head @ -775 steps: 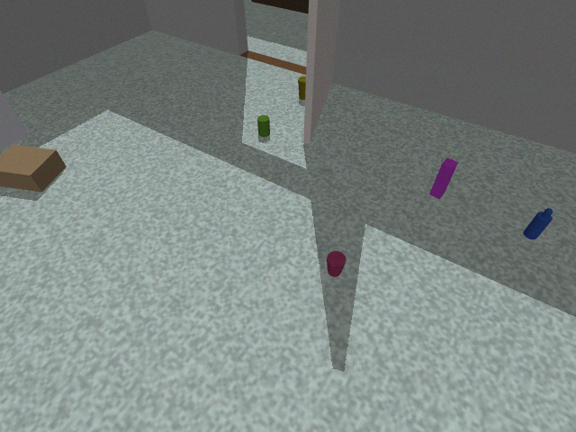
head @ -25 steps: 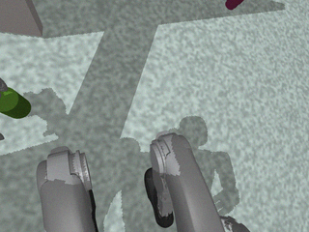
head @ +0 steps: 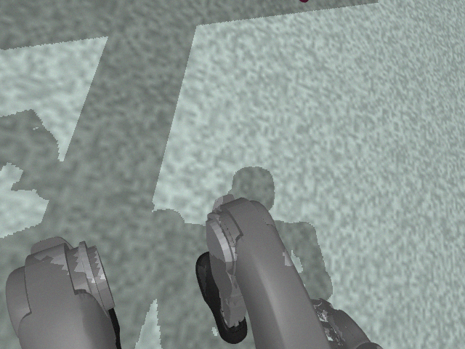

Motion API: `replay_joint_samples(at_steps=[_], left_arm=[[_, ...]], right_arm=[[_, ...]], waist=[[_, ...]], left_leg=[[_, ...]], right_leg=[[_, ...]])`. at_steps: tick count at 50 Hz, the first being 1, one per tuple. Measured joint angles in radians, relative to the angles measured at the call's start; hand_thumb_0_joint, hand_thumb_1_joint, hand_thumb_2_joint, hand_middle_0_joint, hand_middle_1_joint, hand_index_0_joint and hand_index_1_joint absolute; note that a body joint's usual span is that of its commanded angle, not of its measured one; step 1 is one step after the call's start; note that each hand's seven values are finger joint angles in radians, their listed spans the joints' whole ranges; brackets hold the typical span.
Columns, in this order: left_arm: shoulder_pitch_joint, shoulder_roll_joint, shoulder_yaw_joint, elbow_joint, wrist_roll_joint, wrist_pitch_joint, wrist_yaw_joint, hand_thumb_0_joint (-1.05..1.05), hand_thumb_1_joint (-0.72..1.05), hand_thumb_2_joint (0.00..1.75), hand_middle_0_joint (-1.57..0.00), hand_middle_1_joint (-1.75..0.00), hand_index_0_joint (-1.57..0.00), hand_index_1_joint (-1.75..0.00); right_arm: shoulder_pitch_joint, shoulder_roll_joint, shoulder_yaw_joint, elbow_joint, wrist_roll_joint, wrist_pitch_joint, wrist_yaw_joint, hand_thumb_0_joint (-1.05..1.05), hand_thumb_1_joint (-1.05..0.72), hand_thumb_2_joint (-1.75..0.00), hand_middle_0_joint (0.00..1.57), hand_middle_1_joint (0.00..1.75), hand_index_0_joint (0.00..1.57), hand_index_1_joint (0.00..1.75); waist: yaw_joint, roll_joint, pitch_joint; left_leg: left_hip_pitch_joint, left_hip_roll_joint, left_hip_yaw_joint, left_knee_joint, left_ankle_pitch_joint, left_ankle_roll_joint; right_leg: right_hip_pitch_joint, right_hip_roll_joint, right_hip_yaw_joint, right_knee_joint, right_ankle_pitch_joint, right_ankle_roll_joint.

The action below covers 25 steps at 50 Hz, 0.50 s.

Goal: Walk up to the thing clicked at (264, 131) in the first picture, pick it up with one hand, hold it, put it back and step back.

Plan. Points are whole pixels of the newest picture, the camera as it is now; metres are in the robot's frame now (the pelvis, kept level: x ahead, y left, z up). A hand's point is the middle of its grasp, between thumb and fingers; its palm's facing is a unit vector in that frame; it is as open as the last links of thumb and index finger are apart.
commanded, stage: rest palm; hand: left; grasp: from above
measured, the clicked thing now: out of the picture +0.49 +0.35 -0.24
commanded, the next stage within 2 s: close in 1.22 s
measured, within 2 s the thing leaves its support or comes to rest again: neither
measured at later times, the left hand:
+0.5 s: hand out of the picture +0.45 +0.34 -0.20, palm faces -0.40 -0.17 -0.90, open 14.6 cm
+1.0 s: hand out of the picture +0.47 +0.34 -0.21, palm faces -0.38 -0.15 -0.91, open 14.5 cm
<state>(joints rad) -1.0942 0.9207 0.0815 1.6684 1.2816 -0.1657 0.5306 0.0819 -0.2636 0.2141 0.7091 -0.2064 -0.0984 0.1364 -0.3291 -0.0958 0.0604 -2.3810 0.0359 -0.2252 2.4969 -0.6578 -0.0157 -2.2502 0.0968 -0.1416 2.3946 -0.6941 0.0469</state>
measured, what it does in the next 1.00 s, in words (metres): stands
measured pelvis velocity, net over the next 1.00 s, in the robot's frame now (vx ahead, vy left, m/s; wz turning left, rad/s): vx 0.00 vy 0.00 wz -0.04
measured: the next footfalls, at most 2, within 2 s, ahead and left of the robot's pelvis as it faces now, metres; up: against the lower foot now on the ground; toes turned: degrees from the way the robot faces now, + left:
none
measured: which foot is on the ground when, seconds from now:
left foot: down 0.00-1.00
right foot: down 0.00-1.00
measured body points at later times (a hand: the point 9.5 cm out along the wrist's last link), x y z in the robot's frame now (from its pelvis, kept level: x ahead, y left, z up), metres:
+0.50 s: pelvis +0.00 +0.00 +0.00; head +0.25 +0.12 +0.36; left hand +0.47 +0.35 -0.14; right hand +0.08 -0.26 -0.07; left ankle +0.07 +0.14 -0.27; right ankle +0.10 -0.12 -0.27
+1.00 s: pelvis +0.00 +0.00 +0.00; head +0.26 +0.12 +0.35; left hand +0.49 +0.34 -0.16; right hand +0.06 -0.25 -0.07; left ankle +0.07 +0.14 -0.27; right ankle +0.10 -0.12 -0.27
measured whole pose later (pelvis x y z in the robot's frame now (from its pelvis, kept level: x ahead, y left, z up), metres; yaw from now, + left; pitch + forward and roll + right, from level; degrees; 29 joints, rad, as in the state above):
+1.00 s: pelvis +0.00 +0.00 +0.00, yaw -2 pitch +28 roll -13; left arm -1.04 1.01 0.14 1.63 1.23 -0.19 0.53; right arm 0.10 -0.30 0.30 0.65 -0.24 -0.11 0.17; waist -0.36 -0.12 0.12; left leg -2.36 0.04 -0.27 2.52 -0.69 -0.02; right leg -2.22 0.11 -0.17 2.38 -0.70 0.06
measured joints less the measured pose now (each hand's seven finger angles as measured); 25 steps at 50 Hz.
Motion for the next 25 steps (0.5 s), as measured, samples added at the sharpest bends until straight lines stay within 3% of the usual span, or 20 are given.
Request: replay_joint_samples(at_steps=[5,12,17,25], left_arm=[[0.049,0.014,0.053,-0.074,-0.051,0.006,-0.039,0.00,-0.47,0.93,-0.07,-1.06,-0.05,-1.02],[0.101,0.019,0.071,-0.140,-0.102,-0.015,-0.082,0.00,-0.50,0.95,-0.07,-1.03,-0.02,-0.99],[0.118,0.029,0.081,-0.138,-0.096,-0.049,-0.084,0.00,-0.52,0.97,-0.07,-1.00,0.00,-0.97],[0.088,0.048,0.038,-0.070,-0.055,-0.091,-0.046,0.00,-0.53,0.99,-0.08,-0.98,0.00,-0.96]], right_arm=[[0.040,-0.007,0.019,-0.003,0.000,0.002,0.009,0.00,-0.91,-0.90,0.20,0.30,0.21,0.30],[0.045,-0.015,0.034,-0.012,0.002,0.017,0.020,0.00,-0.91,-0.90,0.20,0.30,0.21,0.30],[0.023,-0.025,0.032,-0.030,-0.001,0.019,0.026,0.00,-0.90,-0.90,0.20,0.30,0.21,0.30],[-0.016,-0.043,0.033,-0.050,-0.011,0.013,0.025,0.00,-0.90,-0.90,0.20,0.30,0.20,0.30]], waist=[[-0.011,0.012,0.036],[-0.006,0.015,0.051],[0.001,0.008,0.046],[0.008,-0.010,0.029]], left_leg=[[0.017,0.009,-0.007,0.000,-0.025,-0.006],[0.037,0.015,-0.017,-0.005,-0.041,-0.012],[0.046,0.012,-0.025,-0.002,-0.039,-0.013],[0.046,0.005,-0.032,0.007,-0.026,-0.009]], right_leg=[[0.008,0.007,-0.004,-0.003,-0.012,-0.001],[0.023,0.012,-0.013,-0.013,-0.019,-0.007],[0.037,0.011,-0.019,-0.016,-0.017,-0.006],[0.047,0.010,-0.026,-0.015,-0.008,-0.004]])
